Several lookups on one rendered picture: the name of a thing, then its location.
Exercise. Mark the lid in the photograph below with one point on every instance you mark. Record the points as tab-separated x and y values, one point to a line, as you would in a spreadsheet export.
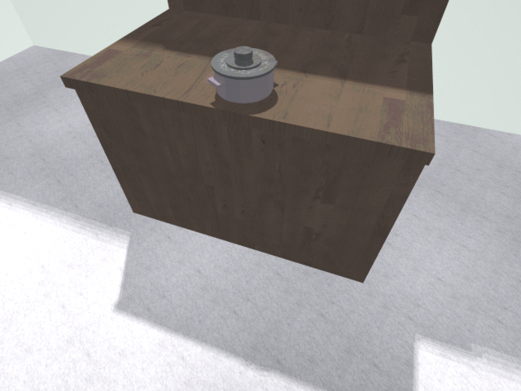
261	64

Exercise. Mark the table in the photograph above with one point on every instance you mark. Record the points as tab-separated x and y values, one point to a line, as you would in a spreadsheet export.
316	173

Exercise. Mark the knob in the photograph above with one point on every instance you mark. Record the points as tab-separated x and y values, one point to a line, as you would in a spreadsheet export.
243	53

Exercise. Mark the pot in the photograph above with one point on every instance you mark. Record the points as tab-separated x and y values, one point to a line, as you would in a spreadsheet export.
243	91

